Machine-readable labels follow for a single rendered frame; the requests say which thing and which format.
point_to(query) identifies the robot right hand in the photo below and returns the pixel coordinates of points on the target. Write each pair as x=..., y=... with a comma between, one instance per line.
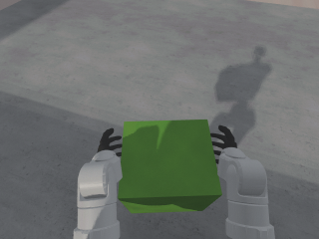
x=228, y=139

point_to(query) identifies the right robot forearm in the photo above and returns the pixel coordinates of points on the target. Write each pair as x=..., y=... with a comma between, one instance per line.
x=247, y=195

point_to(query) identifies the carton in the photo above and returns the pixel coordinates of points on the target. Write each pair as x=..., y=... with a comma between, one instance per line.
x=168, y=166

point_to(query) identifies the robot left hand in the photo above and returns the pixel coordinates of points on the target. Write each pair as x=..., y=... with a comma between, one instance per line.
x=106, y=140

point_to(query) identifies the left robot forearm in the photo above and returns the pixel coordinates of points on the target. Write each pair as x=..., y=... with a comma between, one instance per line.
x=97, y=197

